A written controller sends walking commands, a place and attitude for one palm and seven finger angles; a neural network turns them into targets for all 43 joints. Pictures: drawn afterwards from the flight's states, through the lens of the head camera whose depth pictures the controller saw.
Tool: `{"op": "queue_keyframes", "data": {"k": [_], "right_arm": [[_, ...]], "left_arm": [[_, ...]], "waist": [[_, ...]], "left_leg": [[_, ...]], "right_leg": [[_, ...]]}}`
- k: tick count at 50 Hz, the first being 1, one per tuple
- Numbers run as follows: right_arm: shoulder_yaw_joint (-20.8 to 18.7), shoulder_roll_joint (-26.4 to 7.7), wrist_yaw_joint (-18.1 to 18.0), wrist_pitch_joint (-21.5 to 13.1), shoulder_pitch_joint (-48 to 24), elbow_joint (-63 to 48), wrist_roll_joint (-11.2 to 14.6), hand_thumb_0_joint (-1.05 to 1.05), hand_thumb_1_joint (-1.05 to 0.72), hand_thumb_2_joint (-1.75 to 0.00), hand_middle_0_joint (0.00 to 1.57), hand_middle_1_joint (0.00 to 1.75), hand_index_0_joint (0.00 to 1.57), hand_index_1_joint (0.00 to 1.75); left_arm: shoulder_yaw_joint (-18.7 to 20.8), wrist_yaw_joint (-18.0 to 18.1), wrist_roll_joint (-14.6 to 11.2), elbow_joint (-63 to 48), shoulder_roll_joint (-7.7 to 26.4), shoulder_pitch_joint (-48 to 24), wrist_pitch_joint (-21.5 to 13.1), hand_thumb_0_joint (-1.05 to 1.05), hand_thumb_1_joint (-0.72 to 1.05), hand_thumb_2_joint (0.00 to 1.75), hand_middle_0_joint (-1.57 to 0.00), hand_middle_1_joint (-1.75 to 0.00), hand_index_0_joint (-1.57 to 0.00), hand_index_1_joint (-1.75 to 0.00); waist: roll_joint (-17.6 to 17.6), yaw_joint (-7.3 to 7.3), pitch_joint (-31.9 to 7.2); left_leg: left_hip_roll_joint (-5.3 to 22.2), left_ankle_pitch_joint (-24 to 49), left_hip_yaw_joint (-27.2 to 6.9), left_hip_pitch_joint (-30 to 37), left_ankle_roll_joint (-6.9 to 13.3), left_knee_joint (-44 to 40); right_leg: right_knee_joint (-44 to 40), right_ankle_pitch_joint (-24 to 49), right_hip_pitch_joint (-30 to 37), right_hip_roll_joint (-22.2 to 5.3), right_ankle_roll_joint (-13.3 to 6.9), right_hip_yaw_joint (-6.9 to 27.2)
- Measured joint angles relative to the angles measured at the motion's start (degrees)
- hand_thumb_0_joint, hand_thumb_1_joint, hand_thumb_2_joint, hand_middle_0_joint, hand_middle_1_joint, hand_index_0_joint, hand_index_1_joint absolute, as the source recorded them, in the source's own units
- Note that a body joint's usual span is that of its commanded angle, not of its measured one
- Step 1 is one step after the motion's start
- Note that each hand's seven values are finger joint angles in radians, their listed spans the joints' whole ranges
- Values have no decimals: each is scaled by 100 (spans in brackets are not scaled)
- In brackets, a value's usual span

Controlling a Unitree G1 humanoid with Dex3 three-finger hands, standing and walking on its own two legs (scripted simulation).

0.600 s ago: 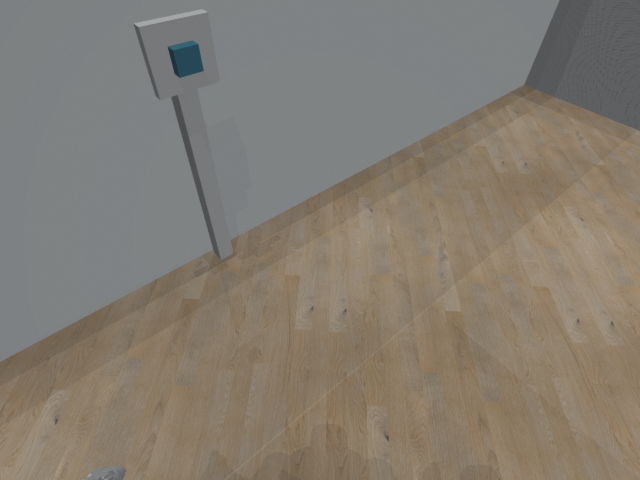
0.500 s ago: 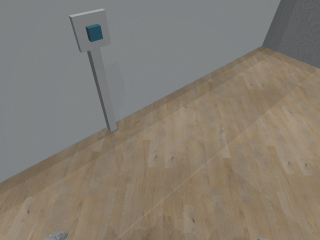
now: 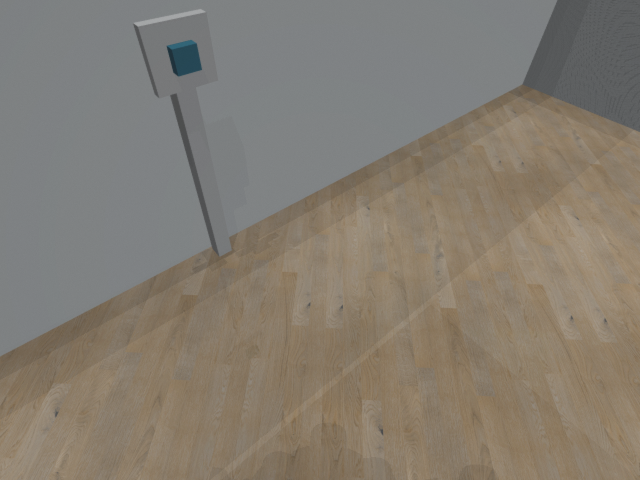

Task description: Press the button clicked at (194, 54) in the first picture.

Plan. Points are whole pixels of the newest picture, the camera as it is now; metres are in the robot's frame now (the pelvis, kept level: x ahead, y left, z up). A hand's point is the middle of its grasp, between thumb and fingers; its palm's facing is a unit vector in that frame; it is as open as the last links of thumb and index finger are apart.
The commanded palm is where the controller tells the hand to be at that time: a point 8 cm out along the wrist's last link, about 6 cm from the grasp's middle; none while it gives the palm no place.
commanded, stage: stand and wait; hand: left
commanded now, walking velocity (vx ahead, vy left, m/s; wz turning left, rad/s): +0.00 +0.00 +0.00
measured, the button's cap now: (184, 57) +1.06 +0.43 +0.05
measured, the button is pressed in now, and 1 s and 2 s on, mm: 0 0 0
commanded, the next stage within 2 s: look at it before walking up in 0.38 s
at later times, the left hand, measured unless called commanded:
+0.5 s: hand out of the picture +0.07 +0.24 -0.16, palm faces -0.04 -0.94 -0.33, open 7.4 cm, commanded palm none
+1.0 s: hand out of the picture +0.08 +0.25 -0.15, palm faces -0.03 -0.94 -0.33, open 7.4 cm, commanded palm none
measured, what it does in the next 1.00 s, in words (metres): stands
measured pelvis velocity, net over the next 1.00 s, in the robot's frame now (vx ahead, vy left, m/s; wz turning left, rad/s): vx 0.01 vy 0.00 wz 0.00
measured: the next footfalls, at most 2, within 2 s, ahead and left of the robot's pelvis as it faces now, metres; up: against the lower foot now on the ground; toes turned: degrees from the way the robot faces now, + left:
left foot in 1.82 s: +0.39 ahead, +0.05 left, +0.00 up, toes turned -12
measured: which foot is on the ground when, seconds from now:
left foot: down 0.00-1.00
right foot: down 0.00-1.00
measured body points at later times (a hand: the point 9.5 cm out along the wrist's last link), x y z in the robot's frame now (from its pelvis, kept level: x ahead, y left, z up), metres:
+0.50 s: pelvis +0.00 +0.00 +0.00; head +0.00 +0.00 +0.45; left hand +0.07 +0.29 -0.13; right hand +0.07 -0.29 -0.13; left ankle +0.00 +0.13 -0.74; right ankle +0.00 -0.12 -0.74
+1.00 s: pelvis +0.01 +0.00 +0.00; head +0.01 +0.01 +0.45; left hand +0.08 +0.30 -0.13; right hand +0.09 -0.29 -0.13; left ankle +0.00 +0.13 -0.74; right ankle +0.00 -0.12 -0.74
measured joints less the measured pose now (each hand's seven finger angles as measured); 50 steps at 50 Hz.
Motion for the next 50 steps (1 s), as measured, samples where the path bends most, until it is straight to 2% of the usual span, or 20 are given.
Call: {"op": "queue_keyframes", "data": {"k": [22, 50], "right_arm": [[16, 25, 29, -29, -17, 89, 4, 1, -90, -90, 20, 30, 21, 30], [30, 11, 8, -48, -182, 79, 20, 1, -90, -90, 20, 30, 21, 30]], "left_arm": [[-9, -17, 13, 21, -14, -142, -37, 0, 90, 90, -20, -30, -20, -30], [-1, -1, 9, 65, 22, -142, -55, 0, 90, 90, -20, -30, -20, -30]], "waist": [[-2, -25, -30], [-23, 10, -16]], "left_leg": [[23, 118, 0, -40, -16, -115], [1, 87, 7, 132, 5, -248]], "right_leg": [[-136, 130, -33, 22, -12, 0], [-278, 105, 145, -2, 16, 7]]}}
